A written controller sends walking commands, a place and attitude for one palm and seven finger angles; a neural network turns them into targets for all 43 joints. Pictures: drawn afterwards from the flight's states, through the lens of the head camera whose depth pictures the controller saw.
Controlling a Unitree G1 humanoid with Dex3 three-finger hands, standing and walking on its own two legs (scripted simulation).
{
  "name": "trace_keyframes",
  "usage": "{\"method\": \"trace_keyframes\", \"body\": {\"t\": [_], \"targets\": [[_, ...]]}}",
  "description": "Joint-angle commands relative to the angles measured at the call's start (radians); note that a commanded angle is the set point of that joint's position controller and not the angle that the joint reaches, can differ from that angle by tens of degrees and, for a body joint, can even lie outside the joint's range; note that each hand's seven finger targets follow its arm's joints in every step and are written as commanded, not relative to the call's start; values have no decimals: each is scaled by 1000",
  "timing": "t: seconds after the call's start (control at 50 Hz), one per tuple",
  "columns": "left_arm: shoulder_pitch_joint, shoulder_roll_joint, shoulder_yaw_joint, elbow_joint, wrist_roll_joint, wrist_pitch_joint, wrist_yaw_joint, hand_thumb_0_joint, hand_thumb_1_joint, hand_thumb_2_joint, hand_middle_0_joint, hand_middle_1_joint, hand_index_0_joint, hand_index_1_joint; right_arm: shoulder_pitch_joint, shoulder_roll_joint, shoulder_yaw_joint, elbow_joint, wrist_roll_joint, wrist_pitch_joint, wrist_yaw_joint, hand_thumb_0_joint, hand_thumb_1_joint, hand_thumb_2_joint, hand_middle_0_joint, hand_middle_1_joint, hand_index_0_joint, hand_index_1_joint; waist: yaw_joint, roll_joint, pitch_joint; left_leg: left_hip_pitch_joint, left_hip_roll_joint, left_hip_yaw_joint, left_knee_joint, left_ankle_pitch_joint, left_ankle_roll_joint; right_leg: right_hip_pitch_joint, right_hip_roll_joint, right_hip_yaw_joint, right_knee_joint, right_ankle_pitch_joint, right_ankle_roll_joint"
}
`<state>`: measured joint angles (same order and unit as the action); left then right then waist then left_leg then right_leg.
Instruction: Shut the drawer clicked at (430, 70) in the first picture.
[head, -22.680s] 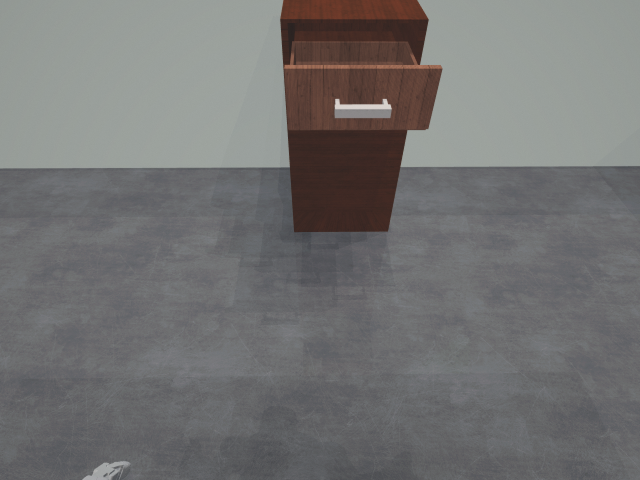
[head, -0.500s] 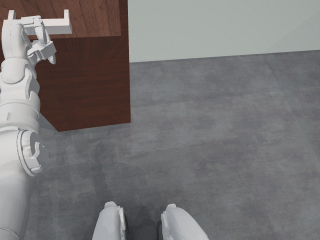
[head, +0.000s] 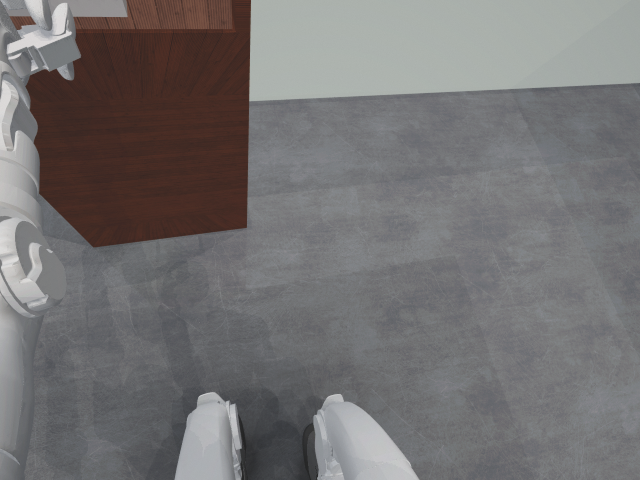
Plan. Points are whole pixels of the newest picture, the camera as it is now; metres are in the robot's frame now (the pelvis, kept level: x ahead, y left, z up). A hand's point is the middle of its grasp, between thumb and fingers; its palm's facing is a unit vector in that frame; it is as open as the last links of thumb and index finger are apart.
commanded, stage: pull the fist back off the drawer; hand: left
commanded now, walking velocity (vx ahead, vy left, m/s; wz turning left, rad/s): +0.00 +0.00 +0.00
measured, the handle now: out of the picture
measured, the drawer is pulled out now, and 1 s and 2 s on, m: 0.00 0.00 0.00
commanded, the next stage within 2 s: draw the hand back to the body in 0.80 s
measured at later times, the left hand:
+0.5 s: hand (70, 37) +0.58 +0.19 +0.10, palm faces +0.10 -0.99 -0.03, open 3.2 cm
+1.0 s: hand (63, 49) +0.56 +0.19 +0.11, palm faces +0.11 -0.99 -0.03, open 3.2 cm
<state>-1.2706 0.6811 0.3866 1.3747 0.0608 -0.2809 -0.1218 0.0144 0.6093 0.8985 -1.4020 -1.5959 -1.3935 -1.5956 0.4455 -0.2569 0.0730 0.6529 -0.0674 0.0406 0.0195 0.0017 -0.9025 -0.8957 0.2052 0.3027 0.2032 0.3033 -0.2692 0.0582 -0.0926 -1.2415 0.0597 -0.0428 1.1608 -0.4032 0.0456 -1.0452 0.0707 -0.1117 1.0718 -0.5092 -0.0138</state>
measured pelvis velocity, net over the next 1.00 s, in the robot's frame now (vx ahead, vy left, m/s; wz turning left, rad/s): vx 0.03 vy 0.00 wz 0.00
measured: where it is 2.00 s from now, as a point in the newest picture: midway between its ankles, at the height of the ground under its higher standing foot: (279, 478)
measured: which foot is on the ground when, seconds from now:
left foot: down 0.00-1.00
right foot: down 0.00-1.00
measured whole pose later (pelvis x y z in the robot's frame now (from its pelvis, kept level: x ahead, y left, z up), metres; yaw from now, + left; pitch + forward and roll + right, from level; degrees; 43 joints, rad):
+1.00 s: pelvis +0.03 +0.00 +0.02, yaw +0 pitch +24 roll -5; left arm -0.93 0.50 0.39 1.06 -0.05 -0.33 -0.13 0.01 0.90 0.90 -1.40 -1.60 -1.39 -1.60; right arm 0.41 -0.26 0.02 0.62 -0.03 0.07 0.04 0.00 -0.90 -0.90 0.20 0.30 0.20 0.30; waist -0.18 0.05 -0.11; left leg -1.05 0.06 0.00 1.06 -0.43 0.04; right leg -0.88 0.07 -0.06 0.98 -0.52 -0.02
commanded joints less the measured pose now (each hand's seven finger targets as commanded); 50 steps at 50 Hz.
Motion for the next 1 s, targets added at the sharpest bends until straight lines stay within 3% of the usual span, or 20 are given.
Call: {"method": "trace_keyframes", "body": {"t": [0.0, 0.06, 0.12, 0.16, 0.22, 0.28, 0.3, 0.38, 0.44, 0.5, 0.6, 0.64, 0.7, 0.72, 0.78, 0.82, 0.86, 0.88, 0.94, 0.98], "targets": [[-660, 192, -15, -270, -20, -74, 33, 0, 900, 900, -1400, -1600, -1400, -1600, 254, -229, -71, 6, -2, -13, -14, 0, -900, -900, 200, 300, 200, 300, -98, 277, -497, 700, 14, -117, -98, 203, -1, -139, 13, 48, -144, 140, -14], [-674, 221, -18, -262, -17, -65, 31, 0, 900, 900, -1400, -1600, -1400, -1600, 248, -234, -62, 7, 0, -22, -22, 0, -900, -900, 200, 300, 200, 300, -104, 277, -500, 671, 19, -118, -100, 143, 2, -144, 11, 48, -140, 108, -10], [-685, 210, -32, -266, -14, -56, 30, 0, 900, 900, -1400, -1600, -1400, -1600, 247, -237, -59, 0, 1, -31, -23, 0, -900, -900, 200, 300, 200, 300, -101, 306, -509, 687, 18, -130, -109, 121, -2, -163, 9, 43, -131, 99, -13], [-664, 225, -18, -235, -15, -41, 34, 0, 900, 900, -1400, -1600, -1400, -1600, 244, -240, -55, -5, 0, -34, -25, 0, -900, -900, 200, 300, 200, 300, -99, 271, -487, 647, 17, -132, -113, 76, 0, -155, 8, 42, -133, 80, -12], [-687, 238, -9, -272, -10, -37, 39, 0, 900, 900, -1400, -1600, -1400, -1600, 246, -243, -58, -15, -1, -38, -24, 0, -900, -900, 200, 300, 200, 300, -94, 295, -534, 670, 16, -140, -115, 76, -1, -158, 6, 40, -125, 81, -13], [-662, 213, -15, -245, -10, -21, 45, 0, 900, 900, -1400, -1600, -1400, -1600, 245, -241, -58, -14, -3, -39, -20, 0, -900, -900, 200, 300, 200, 300, -92, 271, -495, 648, 15, -145, -124, 36, -3, -163, 6, 35, -129, 65, -13], [-666, 225, -4, -259, -9, -26, 47, 0, 900, 900, -1400, -1600, -1400, -1600, 250, -244, -59, -16, -5, -40, -19, 0, -900, -900, 200, 300, 200, 300, -88, 272, -503, 661, 16, -156, -129, 39, -4, -163, 6, 32, -122, 67, -15], [-635, 183, -12, -301, -14, -20, 53, 0, 900, 900, -1400, -1600, -1400, -1600, 246, -239, -69, -21, -5, -40, -9, 0, -900, -900, 200, 300, 200, 300, -68, 287, -537, 711, 19, -164, -142, 51, -11, -169, 5, 28, -122, 77, -16], [-572, 200, 19, -323, -24, -25, 54, 0, 900, 900, -1400, -1600, -1400, -1600, 246, -240, -73, -25, -2, -36, -4, 0, -900, -900, 200, 300, 200, 300, -42, 273, -553, 738, 21, -163, -154, 84, -15, -139, 6, 25, -128, 91, -18], [-482, 179, 32, -354, -38, -31, 46, 0, 900, 900, -1400, -1600, -1400, -1600, 243, -233, -78, -37, 1, -34, 4, 0, -900, -900, 200, 300, 200, 300, -11, 257, -593, 761, 15, -142, -153, 156, -15, -84, 12, 29, -137, 123, -21], [-321, 184, 69, -357, -53, -40, 43, 0, 900, 900, -1400, -1600, -1400, -1600, 234, -225, -83, -48, 9, -18, 11, 0, -900, -900, 200, 300, 200, 300, 25, 198, -540, 734, 8, -98, -167, 212, -11, 10, 20, 35, -172, 153, -18], [-250, 150, 55, -358, -67, -41, 35, 0, 900, 900, -1400, -1600, -1400, -1600, 224, -219, -88, -59, 16, -9, 12, 0, -900, -900, 200, 300, 200, 300, 34, 159, -518, 713, 4, -74, -172, 233, -7, 53, 21, 41, -191, 174, -14], [-225, 105, 35, -393, -87, -66, 21, 0, 900, 900, -1400, -1600, -1400, -1600, 217, -212, -94, -60, 20, -4, 11, 0, -900, -900, 200, 300, 200, 300, 35, 140, -489, 731, 2, -64, -177, 267, -6, 70, 24, 46, -200, 208, -13], [-250, 98, 28, -400, -94, -76, 17, 0, 900, 900, -1400, -1600, -1400, -1600, 211, -212, -96, -54, 22, -2, 10, 0, -900, -900, 200, 300, 200, 300, 23, 140, -480, 736, 3, -60, -174, 276, -5, 64, 24, 49, -204, 218, -9], [-251, 120, 53, -407, -108, -107, 9, 0, 900, 900, -1400, -1600, -1400, -1600, 210, -208, -102, -42, 27, 3, 4, 0, -900, -900, 200, 300, 200, 300, 31, 112, -482, 715, -3, -48, -164, 313, -3, 119, 24, 62, -203, 271, -8], [-280, 66, 13, -442, -106, -132, 8, 0, 900, 900, -1400, -1600, -1400, -1600, 205, -198, -106, -32, 25, 3, 7, 0, -900, -900, 200, 300, 200, 300, 27, 169, -508, 778, -4, -50, -155, 373, -7, 96, 21, 63, -194, 310, -11], [-231, 35, -2, -431, -104, -139, 5, 0, 900, 900, -1400, -1600, -1400, -1600, 204, -196, -111, -27, 24, 9, 11, 0, -900, -900, 200, 300, 200, 300, 33, 165, -515, 816, -3, -54, -149, 421, -11, 90, 21, 58, -190, 335, -13], [-212, 38, 2, -434, -105, -140, 5, 0, 900, 900, -1400, -1600, -1400, -1600, 203, -196, -112, -28, 23, 12, 13, 0, -900, -900, 200, 300, 200, 300, 43, 177, -525, 823, -5, -54, -149, 442, -12, 103, 21, 59, -187, 353, -14], [18, 31, 27, -574, -140, -119, -17, 0, 900, 900, -1400, -1600, -1400, -1600, 175, -192, -123, -83, 41, 29, 20, 0, -900, -900, 200, 300, 200, 300, 125, 206, -664, 933, -14, -32, -174, 619, -15, 249, 23, 61, -198, 506, -18], [157, 24, 33, -679, -169, -83, -29, 0, 900, 900, -1400, -1600, -1400, -1600, 144, -184, -125, -118, 61, 36, 21, 0, -900, -900, 200, 300, 200, 300, 159, 176, -681, 941, -22, -11, -198, 657, -11, 357, 23, 65, -223, 592, -12]]}}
